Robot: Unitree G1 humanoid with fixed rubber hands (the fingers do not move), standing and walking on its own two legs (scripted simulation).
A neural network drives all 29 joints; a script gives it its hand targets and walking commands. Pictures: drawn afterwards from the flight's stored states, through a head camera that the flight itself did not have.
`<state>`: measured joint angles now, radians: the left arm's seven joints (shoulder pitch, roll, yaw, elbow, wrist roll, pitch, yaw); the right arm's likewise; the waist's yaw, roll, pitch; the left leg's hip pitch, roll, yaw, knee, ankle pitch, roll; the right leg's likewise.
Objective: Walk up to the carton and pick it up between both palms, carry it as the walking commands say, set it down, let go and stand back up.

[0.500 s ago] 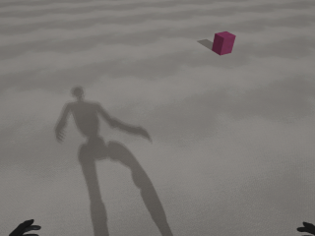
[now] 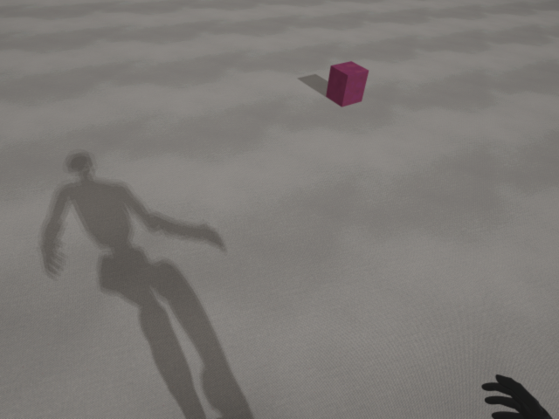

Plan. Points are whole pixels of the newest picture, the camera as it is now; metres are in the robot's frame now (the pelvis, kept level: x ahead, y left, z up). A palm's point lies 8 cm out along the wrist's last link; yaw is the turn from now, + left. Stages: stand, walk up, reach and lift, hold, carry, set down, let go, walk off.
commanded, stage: walk up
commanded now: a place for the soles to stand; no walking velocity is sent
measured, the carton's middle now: (346, 84) +2.64 -0.49 -0.64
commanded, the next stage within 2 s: none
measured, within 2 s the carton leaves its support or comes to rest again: neither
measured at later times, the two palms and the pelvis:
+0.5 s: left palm (200, 185) +0.64 +0.21 -0.05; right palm (528, 378) +0.24 -0.38 -0.08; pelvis +0.34 -0.03 -0.01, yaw -10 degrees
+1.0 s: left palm (175, 166) +0.78 +0.31 -0.10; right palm (427, 153) +0.82 -0.38 -0.05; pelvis +0.68 -0.03 -0.01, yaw -12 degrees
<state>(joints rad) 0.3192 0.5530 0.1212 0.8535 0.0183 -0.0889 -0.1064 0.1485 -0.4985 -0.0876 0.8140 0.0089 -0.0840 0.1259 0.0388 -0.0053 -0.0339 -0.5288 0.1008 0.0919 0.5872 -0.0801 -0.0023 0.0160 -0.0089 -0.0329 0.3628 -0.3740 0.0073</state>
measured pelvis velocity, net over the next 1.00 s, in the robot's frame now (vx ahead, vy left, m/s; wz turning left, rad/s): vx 0.68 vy -0.03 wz -0.20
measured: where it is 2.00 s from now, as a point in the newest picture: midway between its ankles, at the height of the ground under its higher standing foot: (315, 216)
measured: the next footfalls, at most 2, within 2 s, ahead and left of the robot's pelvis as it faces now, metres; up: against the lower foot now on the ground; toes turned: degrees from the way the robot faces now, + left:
left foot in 0.04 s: +0.20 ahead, +0.12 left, +0.00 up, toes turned +6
right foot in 0.50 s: +0.51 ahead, -0.16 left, +0.00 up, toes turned -15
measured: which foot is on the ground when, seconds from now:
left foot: up 0.00-0.02, down 0.04-0.52, up 0.54-0.92, down 0.94-1.00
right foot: down 0.00-0.02, up 0.04-0.48, down 0.50-0.94, up 0.96-1.00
